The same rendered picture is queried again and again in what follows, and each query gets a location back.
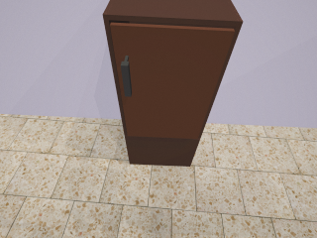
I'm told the cupboard door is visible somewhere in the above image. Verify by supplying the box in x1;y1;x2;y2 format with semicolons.
110;22;235;139

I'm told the handle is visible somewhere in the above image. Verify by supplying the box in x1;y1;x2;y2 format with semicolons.
121;56;132;97

